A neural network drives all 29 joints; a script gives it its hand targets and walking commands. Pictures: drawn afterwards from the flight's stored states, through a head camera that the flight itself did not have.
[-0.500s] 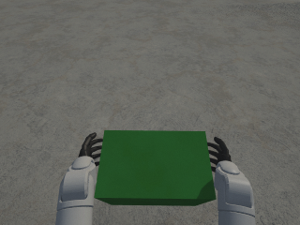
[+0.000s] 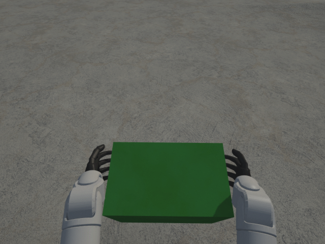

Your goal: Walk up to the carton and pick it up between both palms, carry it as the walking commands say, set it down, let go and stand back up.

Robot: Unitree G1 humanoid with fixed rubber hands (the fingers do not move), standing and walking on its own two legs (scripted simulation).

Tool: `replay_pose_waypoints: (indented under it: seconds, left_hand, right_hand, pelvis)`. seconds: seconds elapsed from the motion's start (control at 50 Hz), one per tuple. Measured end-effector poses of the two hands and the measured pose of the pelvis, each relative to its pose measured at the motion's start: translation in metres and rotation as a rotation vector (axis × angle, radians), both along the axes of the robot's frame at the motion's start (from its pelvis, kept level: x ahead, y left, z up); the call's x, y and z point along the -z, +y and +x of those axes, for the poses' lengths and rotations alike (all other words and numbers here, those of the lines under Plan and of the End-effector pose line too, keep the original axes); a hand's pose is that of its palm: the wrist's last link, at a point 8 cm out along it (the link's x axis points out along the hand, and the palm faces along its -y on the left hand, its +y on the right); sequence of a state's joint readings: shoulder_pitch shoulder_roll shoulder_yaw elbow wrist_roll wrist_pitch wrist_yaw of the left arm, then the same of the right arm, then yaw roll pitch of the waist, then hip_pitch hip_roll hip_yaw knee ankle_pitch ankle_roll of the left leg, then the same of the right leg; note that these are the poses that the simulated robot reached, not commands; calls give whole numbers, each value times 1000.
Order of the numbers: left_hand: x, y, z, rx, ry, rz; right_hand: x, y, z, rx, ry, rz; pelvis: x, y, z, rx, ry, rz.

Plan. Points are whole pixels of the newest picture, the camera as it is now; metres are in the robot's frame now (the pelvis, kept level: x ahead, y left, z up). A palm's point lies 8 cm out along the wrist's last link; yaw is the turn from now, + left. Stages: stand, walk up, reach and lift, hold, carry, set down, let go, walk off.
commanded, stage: carry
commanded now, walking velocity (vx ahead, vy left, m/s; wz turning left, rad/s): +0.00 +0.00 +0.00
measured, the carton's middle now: (167, 186) +0.29 -0.01 -0.03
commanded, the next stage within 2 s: hold in 0.74 s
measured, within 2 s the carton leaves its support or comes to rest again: neither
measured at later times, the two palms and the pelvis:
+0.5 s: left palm (93, 174) +0.27 +0.17 +0.06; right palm (240, 179) +0.27 -0.18 +0.05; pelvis +0.00 +0.00 +0.00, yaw +0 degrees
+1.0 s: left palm (84, 173) +0.28 +0.20 +0.05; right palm (231, 174) +0.28 -0.16 +0.06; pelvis +0.01 +0.02 +0.02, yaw -5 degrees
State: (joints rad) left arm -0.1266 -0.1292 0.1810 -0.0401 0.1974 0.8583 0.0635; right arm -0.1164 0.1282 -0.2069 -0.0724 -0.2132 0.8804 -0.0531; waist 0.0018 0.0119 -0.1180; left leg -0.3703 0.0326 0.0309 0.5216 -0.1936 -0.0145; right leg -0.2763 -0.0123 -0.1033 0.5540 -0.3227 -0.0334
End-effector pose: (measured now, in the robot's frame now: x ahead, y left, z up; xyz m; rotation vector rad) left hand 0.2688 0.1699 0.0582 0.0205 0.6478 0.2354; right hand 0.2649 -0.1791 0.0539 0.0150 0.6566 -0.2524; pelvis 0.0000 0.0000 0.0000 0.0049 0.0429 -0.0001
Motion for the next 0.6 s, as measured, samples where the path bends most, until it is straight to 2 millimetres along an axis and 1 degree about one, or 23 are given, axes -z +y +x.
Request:
replay_pose_waypoints:
  seconds: [0.6]
  left_hand:
    - [-1,4,5,3,1,-1]
  right_hand:
    - [-1,4,4,2,0,-2]
  pelvis:
    - [0,4,5,1,-4,0]
